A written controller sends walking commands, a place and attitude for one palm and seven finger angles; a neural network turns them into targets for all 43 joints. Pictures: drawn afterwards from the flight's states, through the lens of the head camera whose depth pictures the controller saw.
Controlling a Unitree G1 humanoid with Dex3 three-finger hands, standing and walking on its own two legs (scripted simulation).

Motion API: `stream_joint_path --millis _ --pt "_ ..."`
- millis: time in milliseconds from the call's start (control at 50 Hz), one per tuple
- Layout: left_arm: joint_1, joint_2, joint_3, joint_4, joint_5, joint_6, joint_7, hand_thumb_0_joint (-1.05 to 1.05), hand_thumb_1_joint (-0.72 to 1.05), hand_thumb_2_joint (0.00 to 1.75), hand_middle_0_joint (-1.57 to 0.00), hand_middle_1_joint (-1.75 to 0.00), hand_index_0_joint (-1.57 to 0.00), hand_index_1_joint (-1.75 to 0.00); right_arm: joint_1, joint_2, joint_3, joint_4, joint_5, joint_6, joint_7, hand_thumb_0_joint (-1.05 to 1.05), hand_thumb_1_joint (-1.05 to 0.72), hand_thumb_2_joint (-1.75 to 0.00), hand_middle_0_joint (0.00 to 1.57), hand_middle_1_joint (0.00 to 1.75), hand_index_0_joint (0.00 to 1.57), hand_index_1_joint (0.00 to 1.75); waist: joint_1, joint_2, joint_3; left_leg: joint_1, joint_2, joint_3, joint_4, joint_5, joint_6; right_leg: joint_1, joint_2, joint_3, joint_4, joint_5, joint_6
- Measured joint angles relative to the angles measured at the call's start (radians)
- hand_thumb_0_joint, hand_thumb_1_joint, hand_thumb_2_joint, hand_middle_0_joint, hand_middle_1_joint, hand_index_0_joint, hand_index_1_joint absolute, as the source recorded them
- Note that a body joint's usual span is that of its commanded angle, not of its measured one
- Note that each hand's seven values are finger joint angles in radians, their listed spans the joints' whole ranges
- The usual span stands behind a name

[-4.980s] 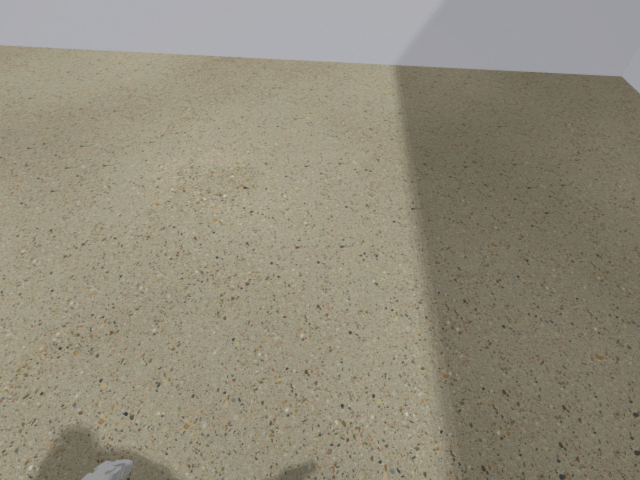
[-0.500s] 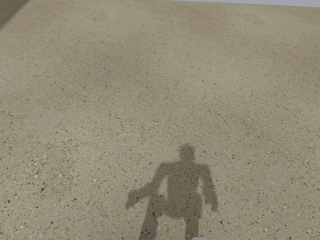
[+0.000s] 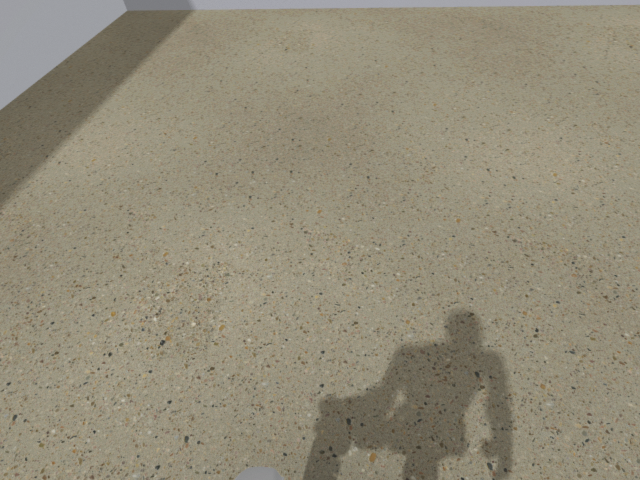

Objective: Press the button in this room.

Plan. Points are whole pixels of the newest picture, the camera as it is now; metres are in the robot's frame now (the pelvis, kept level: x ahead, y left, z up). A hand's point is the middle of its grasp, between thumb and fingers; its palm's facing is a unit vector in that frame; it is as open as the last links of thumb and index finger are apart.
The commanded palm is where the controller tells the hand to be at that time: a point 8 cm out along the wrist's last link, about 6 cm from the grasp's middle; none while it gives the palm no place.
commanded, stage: turn or walk to find it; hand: left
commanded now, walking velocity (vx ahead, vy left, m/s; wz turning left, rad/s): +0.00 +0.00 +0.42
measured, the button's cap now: out of the picture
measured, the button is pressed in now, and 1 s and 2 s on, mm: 0 0 0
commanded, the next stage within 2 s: none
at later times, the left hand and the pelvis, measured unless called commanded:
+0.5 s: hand out of the picture -0.02 +0.28 -0.17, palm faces +0.24 -0.94 -0.23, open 7.3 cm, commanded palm none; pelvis -0.03 +0.06 +0.00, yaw +10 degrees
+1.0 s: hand out of the picture -0.05 +0.20 -0.15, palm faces +0.41 -0.87 -0.26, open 7.3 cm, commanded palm none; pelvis -0.05 +0.00 +0.00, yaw +24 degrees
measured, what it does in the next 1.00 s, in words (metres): steps on the spot, turning left: left foot, then right foot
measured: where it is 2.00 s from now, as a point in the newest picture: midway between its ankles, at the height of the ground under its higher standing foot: outside the picture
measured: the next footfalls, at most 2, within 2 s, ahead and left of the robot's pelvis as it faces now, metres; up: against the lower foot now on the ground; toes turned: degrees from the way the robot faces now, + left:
left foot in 0.22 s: +0.00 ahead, +0.15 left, +0.00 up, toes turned +10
right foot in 0.72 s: +0.02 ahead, -0.08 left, +0.00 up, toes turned +12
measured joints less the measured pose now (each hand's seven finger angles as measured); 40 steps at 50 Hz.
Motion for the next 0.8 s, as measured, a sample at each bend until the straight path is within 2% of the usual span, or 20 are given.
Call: stream_joint_path --millis 140,180,200,220,240,280,340,400,500,580,660,700,720,740,760,800 --pt "0.031 0.038 0.013 0.030 0.012 0.005 -0.006 0.00 0.91 0.90 -0.20 -0.30 -0.21 -0.30 -0.075 0.015 0.018 -0.016 0.012 -0.012 -0.003 0.01 -0.91 -0.90 0.20 0.30 0.20 0.30 0.043 -0.038 0.024 0.116 0.004 0.071 -0.288 -0.100 0.013 -0.039 -0.043 -0.050 0.046 -0.007 0.023" --pt "0.040 0.055 0.019 0.041 0.012 0.009 -0.007 0.00 0.91 0.90 -0.20 -0.30 -0.21 -0.30 -0.097 0.022 0.024 -0.030 0.016 -0.025 -0.004 0.01 -0.91 -0.90 0.20 0.30 0.20 0.30 0.051 -0.053 0.027 0.162 -0.004 0.095 -0.401 -0.070 0.022 -0.056 -0.059 -0.064 0.079 -0.018 0.037" --pt "0.047 0.064 0.022 0.046 0.009 0.013 -0.007 0.00 0.91 0.90 -0.20 -0.30 -0.21 -0.30 -0.105 0.023 0.028 -0.040 0.016 -0.034 -0.004 0.01 -0.91 -0.90 0.20 0.30 0.20 0.30 0.052 -0.057 0.024 0.194 -0.008 0.105 -0.481 -0.015 0.028 -0.068 -0.067 -0.072 0.105 -0.028 0.047" --pt "0.053 0.075 0.026 0.050 0.005 0.019 -0.007 0.00 0.91 0.90 -0.20 -0.30 -0.20 -0.30 -0.113 0.027 0.030 -0.046 0.015 -0.045 -0.004 0.01 -0.91 -0.90 0.20 0.30 0.20 0.30 0.053 -0.069 0.021 0.210 -0.017 0.110 -0.529 0.028 0.063 -0.085 -0.082 -0.074 0.143 -0.044 0.057" --pt "0.055 0.088 0.031 0.057 0.001 0.029 -0.007 0.00 0.91 0.90 -0.20 -0.30 -0.20 -0.30 -0.123 0.038 0.033 -0.051 0.013 -0.053 -0.005 0.01 -0.91 -0.90 0.20 0.30 0.20 0.30 0.060 -0.091 0.024 0.208 -0.031 0.117 -0.521 0.029 0.088 -0.111 -0.090 -0.043 0.204 -0.110 0.075" --pt "0.059 0.104 0.035 0.070 0.002 0.054 -0.005 0.00 0.91 0.90 -0.20 -0.30 -0.20 -0.30 -0.134 0.054 0.043 -0.061 0.009 -0.061 -0.006 0.01 -0.91 -0.90 0.20 0.30 0.20 0.30 0.066 -0.106 0.018 0.211 -0.037 0.121 -0.515 0.014 0.108 -0.168 -0.066 0.034 0.357 -0.216 0.094" --pt "0.048 0.110 0.039 0.083 0.003 0.071 -0.011 0.00 0.91 0.90 -0.20 -0.30 -0.20 -0.30 -0.131 0.067 0.055 -0.070 0.007 -0.066 -0.018 0.01 -0.90 -0.90 0.20 0.30 0.20 0.30 0.058 -0.097 0.004 0.230 -0.042 0.099 -0.569 0.041 0.113 -0.228 -0.034 0.101 0.526 -0.191 0.109" --pt "0.031 0.107 0.037 0.071 0.001 0.060 -0.017 0.00 0.91 0.90 -0.19 -0.30 -0.20 -0.30 -0.127 0.071 0.061 -0.069 0.009 -0.069 -0.023 0.01 -0.90 -0.90 0.20 0.30 0.20 0.30 0.056 -0.083 0.001 0.246 -0.053 0.080 -0.626 0.082 0.122 -0.255 -0.025 0.137 0.590 -0.138 0.125" --pt "-0.007 0.097 0.033 0.044 -0.002 0.051 -0.015 0.00 0.91 0.90 -0.19 -0.30 -0.20 -0.30 -0.106 0.077 0.060 -0.068 0.009 -0.072 -0.023 0.01 -0.90 -0.90 0.20 0.30 0.21 0.30 0.041 -0.069 0.002 0.246 -0.072 0.049 -0.669 0.120 0.126 -0.240 -0.016 0.168 0.544 -0.131 0.141" --pt "-0.046 0.082 0.029 0.023 -0.006 0.051 -0.012 0.00 0.91 0.90 -0.19 -0.30 -0.20 -0.30 -0.079 0.075 0.053 -0.063 0.004 -0.067 -0.021 0.01 -0.90 -0.90 0.20 0.30 0.21 0.30 0.016 -0.052 0.006 0.224 -0.083 0.020 -0.663 0.132 0.120 -0.201 0.002 0.174 0.444 -0.168 0.140" --pt "-0.081 0.061 0.020 -0.002 -0.011 0.039 -0.010 0.00 0.91 0.90 -0.19 -0.30 -0.20 -0.30 -0.051 0.061 0.042 -0.052 0.000 -0.055 -0.020 0.01 -0.90 -0.90 0.20 0.30 0.21 0.30 -0.007 -0.025 0.010 0.188 -0.090 -0.013 -0.634 0.135 0.102 -0.133 0.030 0.171 0.268 -0.160 0.126" --pt "-0.087 0.053 0.014 -0.016 -0.013 0.025 -0.011 0.00 0.91 0.90 -0.19 -0.30 -0.20 -0.30 -0.034 0.053 0.036 -0.046 0.004 -0.050 -0.018 0.01 -0.90 -0.90 0.20 0.30 0.21 0.30 -0.011 -0.017 0.005 0.161 -0.098 -0.026 -0.601 0.127 0.087 -0.075 0.040 0.161 0.123 -0.072 0.119" --pt "-0.088 0.046 0.012 -0.020 -0.011 0.015 -0.009 0.00 0.91 0.90 -0.19 -0.30 -0.20 -0.30 -0.027 0.046 0.031 -0.043 0.007 -0.047 -0.017 0.01 -0.90 -0.90 0.20 0.30 0.21 0.30 -0.010 -0.007 0.003 0.142 -0.098 -0.035 -0.571 0.116 0.078 -0.054 0.045 0.151 0.071 -0.037 0.084" --pt "-0.090 0.036 0.009 -0.021 -0.006 0.007 -0.007 0.00 0.91 0.90 -0.20 -0.30 -0.20 -0.30 -0.025 0.038 0.025 -0.037 0.010 -0.042 -0.016 0.01 -0.90 -0.90 0.20 0.30 0.21 0.30 -0.012 0.009 0.008 0.120 -0.096 -0.043 -0.512 0.050 0.070 -0.052 0.050 0.138 0.074 -0.034 0.053" --pt "-0.087 0.028 0.002 -0.025 -0.004 0.004 -0.007 0.00 0.91 0.90 -0.20 -0.30 -0.20 -0.30 -0.020 0.032 0.020 -0.034 0.010 -0.034 -0.016 0.01 -0.90 -0.90 0.20 0.30 0.21 0.30 -0.014 0.015 0.009 0.087 -0.102 -0.039 -0.421 -0.031 0.064 -0.052 0.046 0.127 0.084 -0.040 0.033" --pt "-0.073 0.015 -0.003 -0.028 -0.003 0.002 -0.005 0.00 0.91 0.90 -0.20 -0.30 -0.20 -0.30 -0.012 0.021 0.010 -0.027 0.006 -0.019 -0.012 0.01 -0.90 -0.90 0.20 0.30 0.20 0.30 -0.015 0.017 0.003 0.021 -0.106 -0.026 -0.215 -0.092 0.056 -0.038 0.031 0.106 0.073 -0.044 0.018"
